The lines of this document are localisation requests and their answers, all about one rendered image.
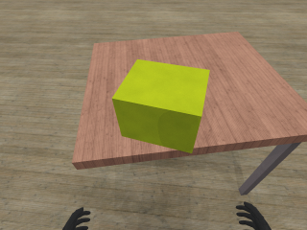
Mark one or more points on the carton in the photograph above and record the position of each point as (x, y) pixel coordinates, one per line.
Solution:
(161, 104)

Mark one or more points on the robot right hand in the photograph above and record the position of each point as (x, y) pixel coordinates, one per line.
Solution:
(258, 222)

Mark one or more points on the robot left hand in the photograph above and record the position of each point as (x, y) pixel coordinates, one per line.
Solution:
(75, 220)

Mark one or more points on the table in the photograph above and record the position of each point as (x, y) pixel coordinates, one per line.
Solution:
(247, 104)

